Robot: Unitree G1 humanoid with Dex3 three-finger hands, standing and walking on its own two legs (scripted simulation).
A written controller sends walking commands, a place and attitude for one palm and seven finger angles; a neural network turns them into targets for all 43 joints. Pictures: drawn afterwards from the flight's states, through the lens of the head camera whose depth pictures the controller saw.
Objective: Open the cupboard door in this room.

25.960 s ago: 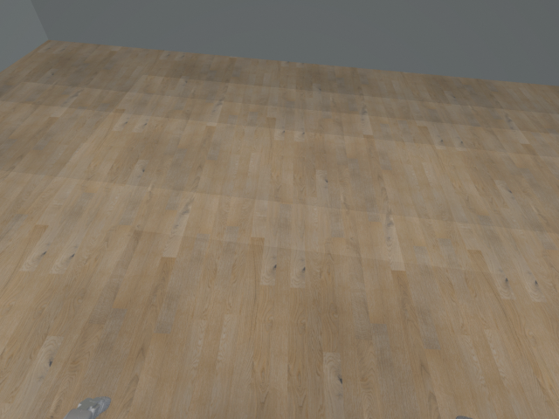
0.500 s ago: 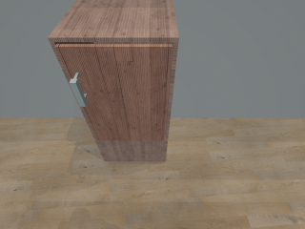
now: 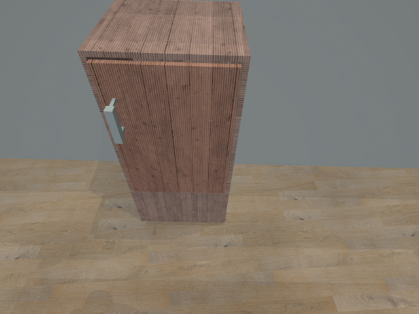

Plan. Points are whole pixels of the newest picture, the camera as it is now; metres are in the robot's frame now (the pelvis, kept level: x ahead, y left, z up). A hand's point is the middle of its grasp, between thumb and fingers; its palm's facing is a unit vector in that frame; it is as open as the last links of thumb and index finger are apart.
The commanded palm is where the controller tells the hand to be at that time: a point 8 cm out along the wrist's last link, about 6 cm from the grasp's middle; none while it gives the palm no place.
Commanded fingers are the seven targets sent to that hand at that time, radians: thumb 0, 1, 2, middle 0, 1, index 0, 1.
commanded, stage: come to a stop and stand still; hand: left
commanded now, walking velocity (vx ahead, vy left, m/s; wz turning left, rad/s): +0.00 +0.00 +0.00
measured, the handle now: (116, 121) +0.62 +0.32 -0.03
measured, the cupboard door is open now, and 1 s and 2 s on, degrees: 0 0 0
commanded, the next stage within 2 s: look again from close up in 0.82 s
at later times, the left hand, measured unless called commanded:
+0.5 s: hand out of the picture +0.02 +0.19 -0.18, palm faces +0.05 -0.99 -0.16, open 7.4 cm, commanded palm none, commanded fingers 0.00 0.90 0.90 -0.20 -0.30 -0.20 -0.30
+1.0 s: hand out of the picture +0.05 +0.21 -0.18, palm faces +0.02 -0.98 -0.20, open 7.4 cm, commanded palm none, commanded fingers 0.00 0.90 0.90 -0.20 -0.30 -0.20 -0.30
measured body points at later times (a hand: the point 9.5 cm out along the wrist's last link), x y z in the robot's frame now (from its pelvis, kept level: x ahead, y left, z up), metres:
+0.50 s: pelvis +0.04 +0.03 +0.00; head +0.05 +0.03 +0.45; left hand +0.02 +0.24 -0.17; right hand +0.02 -0.18 -0.16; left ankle -0.03 +0.12 -0.74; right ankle +0.05 -0.09 -0.74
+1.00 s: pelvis +0.05 +0.04 +0.00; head +0.07 +0.05 +0.44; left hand +0.05 +0.27 -0.17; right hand +0.04 -0.18 -0.16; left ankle -0.03 +0.12 -0.74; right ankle +0.05 -0.09 -0.74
